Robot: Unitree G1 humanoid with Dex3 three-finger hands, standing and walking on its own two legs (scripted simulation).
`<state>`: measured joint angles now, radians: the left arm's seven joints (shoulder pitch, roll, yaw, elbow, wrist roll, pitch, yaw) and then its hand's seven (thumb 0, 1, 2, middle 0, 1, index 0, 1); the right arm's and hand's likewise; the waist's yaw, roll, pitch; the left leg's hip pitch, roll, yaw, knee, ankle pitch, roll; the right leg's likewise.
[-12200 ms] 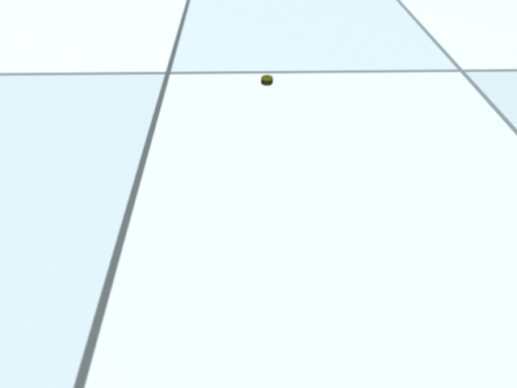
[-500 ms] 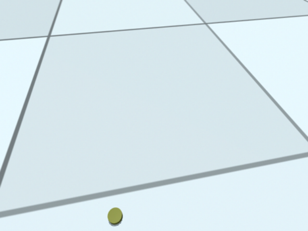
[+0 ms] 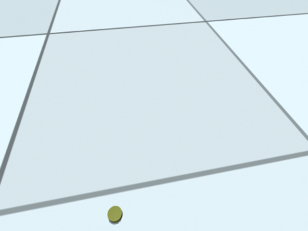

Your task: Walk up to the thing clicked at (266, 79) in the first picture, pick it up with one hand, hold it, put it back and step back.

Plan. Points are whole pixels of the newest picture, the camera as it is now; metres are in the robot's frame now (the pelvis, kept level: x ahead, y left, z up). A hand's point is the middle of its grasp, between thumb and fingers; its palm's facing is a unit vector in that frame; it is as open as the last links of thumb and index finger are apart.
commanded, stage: stand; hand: left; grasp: from above
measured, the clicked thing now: (115, 214) +0.34 +0.23 -0.77
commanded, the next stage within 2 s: rise first in 0.68 s
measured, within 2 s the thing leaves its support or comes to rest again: neither
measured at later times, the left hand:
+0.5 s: hand out of the picture +0.07 +0.25 -0.16, palm faces -0.02 -0.94 -0.34, open 7.4 cm
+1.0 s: hand out of the picture +0.14 +0.25 -0.17, palm faces -0.01 -0.94 -0.34, open 8.7 cm
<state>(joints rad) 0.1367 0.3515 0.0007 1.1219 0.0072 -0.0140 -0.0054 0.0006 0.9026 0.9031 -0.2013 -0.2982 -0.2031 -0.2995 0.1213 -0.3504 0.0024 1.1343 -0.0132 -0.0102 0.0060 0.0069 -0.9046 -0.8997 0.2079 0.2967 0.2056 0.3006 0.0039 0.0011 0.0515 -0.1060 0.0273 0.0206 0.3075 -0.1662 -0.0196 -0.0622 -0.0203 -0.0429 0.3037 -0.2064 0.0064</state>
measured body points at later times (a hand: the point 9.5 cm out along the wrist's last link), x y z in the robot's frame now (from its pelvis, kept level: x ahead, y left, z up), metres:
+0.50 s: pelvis +0.00 +0.00 +0.00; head +0.02 +0.00 +0.45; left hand +0.07 +0.30 -0.13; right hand +0.08 -0.30 -0.13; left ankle +0.00 +0.13 -0.75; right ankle -0.02 -0.12 -0.75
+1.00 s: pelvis -0.01 +0.00 -0.02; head +0.05 +0.00 +0.43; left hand +0.14 +0.30 -0.14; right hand +0.09 -0.27 -0.14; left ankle +0.00 +0.13 -0.75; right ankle -0.02 -0.12 -0.75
